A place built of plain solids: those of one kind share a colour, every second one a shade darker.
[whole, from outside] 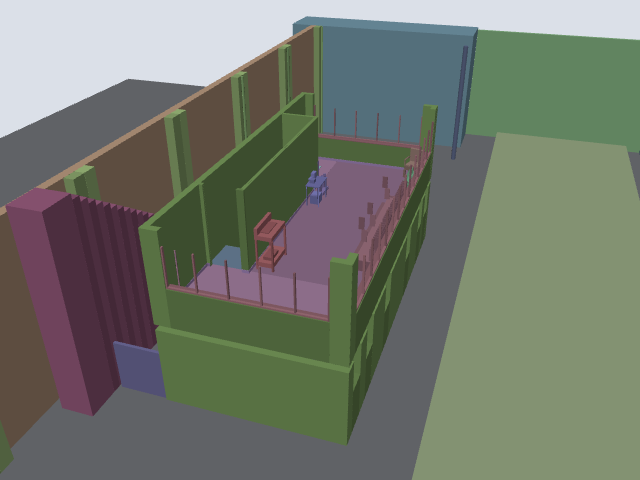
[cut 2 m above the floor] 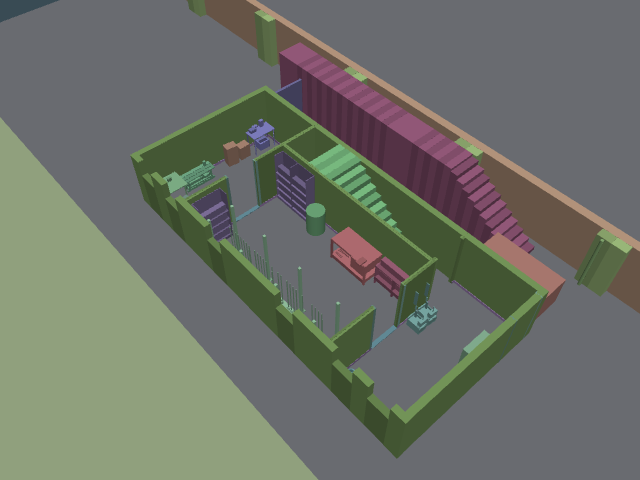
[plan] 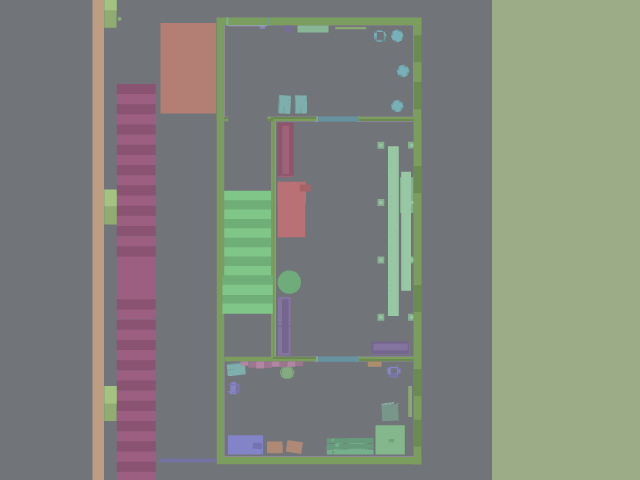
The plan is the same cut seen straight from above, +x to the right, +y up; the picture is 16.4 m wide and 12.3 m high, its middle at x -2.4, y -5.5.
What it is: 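A mechanical signal box beside a railway in a town; below a lobby, the locking room and a mess room, above the operating floor with its lever frame behind one band of glass; one straight stair between walls, met straight on from the door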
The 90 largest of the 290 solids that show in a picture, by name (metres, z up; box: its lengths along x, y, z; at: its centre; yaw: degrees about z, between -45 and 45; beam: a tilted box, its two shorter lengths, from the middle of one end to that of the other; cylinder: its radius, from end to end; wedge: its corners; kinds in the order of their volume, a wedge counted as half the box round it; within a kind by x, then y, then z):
{
 "yard_line_abut_1": {"box": [9.56, 1.69, 5.93], "at": [-4.49, -25.65, 2.92]},
 "yard_line_abut_2": {"box": [9.56, 2.24, 5.93], "at": [-4.49, 11.58, 2.92]},
 "yard_line_bed_1": {"box": [6.7, 39.2, 0.6], "at": [5.36, -6.9, 0.0]},
 "yard_line_near_1": {"box": [0.3, 35.27, 5.93], "at": [-8.08, -7.17, 2.92]},
 "yard_line_step_1": {"box": [1.0, 1.0, 6.29], "at": [-7.11, -11.94, 3.1]},
 "yard_line_step_2": {"box": [1.0, 0.26, 6.12], "at": [-7.11, -11.31, 3.01]},
 "yard_line_step_3": {"box": [1.0, 0.26, 5.94], "at": [-7.11, -11.05, 2.92]},
 "yard_line_step_4": {"box": [1.0, 0.26, 5.77], "at": [-7.11, -10.79, 2.83]},
 "yard_line_step_5": {"box": [1.0, 0.26, 5.6], "at": [-7.11, -10.53, 2.75]},
 "yard_line_step_6": {"box": [1.0, 0.26, 5.42], "at": [-7.11, -10.27, 2.66]},
 "yard_line_step_7": {"box": [1.0, 0.26, 5.25], "at": [-7.11, -10.01, 2.58]},
 "yard_line_step_8": {"box": [1.0, 0.26, 5.08], "at": [-7.11, -9.75, 2.49]},
 "yard_line_step_9": {"box": [1.0, 0.26, 4.9], "at": [-7.11, -9.49, 2.4]},
 "yard_line_step_10": {"box": [1.0, 0.26, 4.73], "at": [-7.11, -9.23, 2.31]},
 "yard_line_step_11": {"box": [1.0, 0.26, 4.56], "at": [-7.11, -8.97, 2.23]},
 "yard_line_step_12": {"box": [1.0, 0.26, 4.38], "at": [-7.11, -8.71, 2.14]},
 "yard_line_step_13": {"box": [1.0, 0.26, 4.21], "at": [-7.11, -8.45, 2.06]},
 "yard_line_step_14": {"box": [1.0, 0.26, 4.04], "at": [-7.11, -8.19, 1.97]},
 "yard_line_step_15": {"box": [1.0, 0.26, 3.86], "at": [-7.11, -7.93, 1.88]},
 "yard_line_step_16": {"box": [1.0, 0.26, 3.69], "at": [-7.11, -7.67, 1.79]},
 "yard_line_step_17": {"box": [1.0, 0.26, 3.52], "at": [-7.11, -7.41, 1.71]},
 "yard_line_step_18": {"box": [1.0, 0.26, 3.34], "at": [-7.11, -7.15, 1.62]},
 "yard_line_step_19": {"box": [1.0, 1.1, 3.17], "at": [-7.11, -6.47, 1.53]},
 "yard_line_step_20": {"box": [1.0, 0.26, 3.0], "at": [-7.11, -5.79, 1.45]},
 "yard_line_step_21": {"box": [1.0, 0.26, 2.82], "at": [-7.11, -5.53, 1.36]},
 "yard_line_step_22": {"box": [1.0, 0.26, 2.65], "at": [-7.11, -5.27, 1.27]},
 "yard_line_step_23": {"box": [1.0, 0.26, 2.48], "at": [-7.11, -5.01, 1.19]},
 "yard_line_step_24": {"box": [1.0, 0.26, 2.3], "at": [-7.11, -4.75, 1.1]},
 "yard_line_step_25": {"box": [1.0, 0.26, 2.13], "at": [-7.11, -4.49, 1.01]},
 "yard_line_step_26": {"box": [1.0, 0.26, 1.96], "at": [-7.11, -4.23, 0.93]},
 "yard_line_step_27": {"box": [1.0, 0.26, 1.78], "at": [-7.11, -3.97, 0.84]},
 "yard_line_step_28": {"box": [1.0, 0.26, 1.61], "at": [-7.11, -3.71, 0.76]},
 "yard_line_step_29": {"box": [1.0, 0.26, 1.44], "at": [-7.11, -3.45, 0.67]},
 "yard_line_step_30": {"box": [1.0, 0.26, 1.26], "at": [-7.11, -3.19, 0.58]},
 "yard_line_step_31": {"box": [1.0, 0.26, 1.09], "at": [-7.11, -2.93, 0.49]},
 "wall_1": {"box": [0.2, 2.7, 2.5], "at": [-4.95, -9.9, 1.2]},
 "wall_2": {"box": [0.2, 2.7, 2.85], "at": [-4.95, -9.9, 4.05]},
 "wall_3": {"box": [0.2, 6.15, 2.93], "at": [-4.95, -5.47, 1.42]},
 "wall_4": {"box": [0.2, 6.15, 2.85], "at": [-4.95, -5.47, 4.05]},
 "wall_5": {"box": [0.2, 2.6, 2.5], "at": [-4.95, -1.1, 1.2]},
 "wall_6": {"box": [0.2, 2.6, 2.85], "at": [-4.95, -1.1, 4.05]},
 "wall_7": {"box": [0.51, 0.2, 2.85], "at": [-4.8, -11.15, 4.05]},
 "wall_8": {"box": [0.51, 0.2, 2.85], "at": [-4.8, 0.1, 4.05]},
 "wall_9": {"box": [0.06, 6.15, 2.93], "at": [-3.63, -5.47, 1.42]},
 "wall_10": {"box": [0.06, 6.15, 2.85], "at": [-3.63, -5.47, 4.05]},
 "wall_11": {"box": [0.06, 6.15, 2.5], "at": [-3.57, -5.47, 1.2]},
 "wall_12": {"box": [0.06, 6.27, 2.85], "at": [-3.57, -5.47, 4.05]},
 "wall_13": {"box": [5.25, 0.2, 2.5], "at": [-2.42, -11.15, 1.2]},
 "wall_14": {"box": [4.26, 0.2, 1.2], "at": [-2.42, -11.15, 3.23]},
 "wall_15": {"box": [5.25, 0.2, 2.5], "at": [-2.42, 0.1, 1.2]},
 "wall_16": {"box": [4.26, 0.2, 1.2], "at": [-2.42, 0.1, 3.23]},
 "wall_17": {"box": [0.51, 0.2, 2.85], "at": [-0.05, -11.15, 4.05]},
 "wall_18": {"box": [0.51, 0.2, 2.85], "at": [-0.05, 0.1, 4.05]},
 "wall_19": {"box": [0.2, 0.51, 2.85], "at": [0.1, -11.0, 4.05]},
 "wall_20": {"box": [0.2, 0.61, 2.5], "at": [0.1, -9.8, 1.2]},
 "wall_21": {"box": [0.2, 1.21, 2.5], "at": [0.1, -7.95, 1.2]},
 "wall_22": {"box": [0.2, 10.46, 1.2], "at": [0.1, -5.53, 3.23]},
 "wall_23": {"box": [0.2, 2.36, 2.5], "at": [0.1, -5.47, 1.2]},
 "wall_24": {"box": [0.2, 1.21, 2.5], "at": [0.1, -3.0, 1.2]},
 "wall_25": {"box": [0.2, 0.51, 2.85], "at": [0.1, -0.05, 4.05]},
 "raised_floor_operating_1": {"box": [1.38, 2.53, 0.25], "at": [-4.22, -1.2, 2.75]},
 "raised_floor_operating_2": {"box": [4.98, 2.63, 0.25], "at": [-2.42, -9.8, 2.75]},
 "raised_floor_operating_3": {"box": [3.73, 8.68, 0.25], "at": [-1.8, -4.28, 2.75]},
 "yard_line_near_pier_1": {"box": [0.32, 0.45, 5.93], "at": [-7.77, -19.99, 2.92]},
 "yard_line_near_pier_2": {"box": [0.32, 0.45, 5.93], "at": [-7.77, -19.54, 2.92]},
 "yard_line_near_pier_3": {"box": [0.32, 0.45, 5.93], "at": [-7.77, -14.95, 2.92]},
 "yard_line_near_pier_4": {"box": [0.32, 0.45, 5.93], "at": [-7.77, -14.5, 2.92]},
 "yard_line_near_pier_5": {"box": [0.32, 0.45, 5.93], "at": [-7.77, -9.91, 2.92]},
 "yard_line_near_pier_6": {"box": [0.32, 0.45, 5.93], "at": [-7.77, -9.47, 2.92]},
 "yard_line_near_pier_7": {"box": [0.32, 0.45, 5.93], "at": [-7.77, -4.88, 2.92]},
 "yard_line_near_pier_8": {"box": [0.32, 0.45, 5.93], "at": [-7.77, -4.43, 2.92]},
 "yard_line_near_pier_9": {"box": [0.32, 0.45, 5.93], "at": [-7.77, 0.16, 2.92]},
 "yard_line_near_pier_10": {"box": [0.32, 0.45, 5.93], "at": [-7.77, 0.61, 2.92]},
 "yard_line_near_pier_11": {"box": [0.32, 0.45, 5.93], "at": [-7.77, 5.2, 2.92]},
 "yard_line_near_pier_12": {"box": [0.32, 0.45, 5.93], "at": [-7.77, 5.65, 2.92]},
 "yard_line_near_pier_13": {"box": [0.32, 0.45, 5.93], "at": [-7.77, 10.24, 2.92]},
 "yard_line_dark_1": {"box": [9.12, 0.2, 5.78], "at": [4.85, 12.8, 2.84]},
 "stair_1": {"box": [1.29, 0.26, 2.72], "at": [-4.25, -7.26, 1.31]},
 "stair_2": {"box": [1.29, 0.26, 2.52], "at": [-4.25, -7.02, 1.21]},
 "stair_3": {"box": [1.29, 0.26, 2.31], "at": [-4.25, -6.78, 1.11]},
 "stair_4": {"box": [1.29, 0.26, 2.11], "at": [-4.25, -6.54, 1.0]},
 "stair_5": {"box": [1.29, 0.26, 1.9], "at": [-4.25, -6.3, 0.9]},
 "stair_6": {"box": [1.29, 0.26, 1.7], "at": [-4.25, -6.05, 0.8]},
 "stair_7": {"box": [1.29, 0.26, 1.49], "at": [-4.25, -5.81, 0.69]},
 "stair_8": {"box": [1.29, 0.26, 1.28], "at": [-4.25, -5.57, 0.59]},
 "stair_9": {"box": [1.29, 0.26, 1.08], "at": [-4.25, -5.33, 0.49]},
 "stair_10": {"box": [1.29, 0.26, 0.87], "at": [-4.25, -5.09, 0.39]},
 "yard_line_bunker_1": {"box": [1.43, 2.32, 1.1], "at": [-5.78, -1.1, 0.5]},
 "lever_frame_1": {"box": [0.5, 4.35, 0.33], "at": [-0.52, -5.28, 3.0]},
 "raised_floor_landing_1": {"box": [1.38, 1.24, 0.25], "at": [-4.22, -7.99, 2.75]}
}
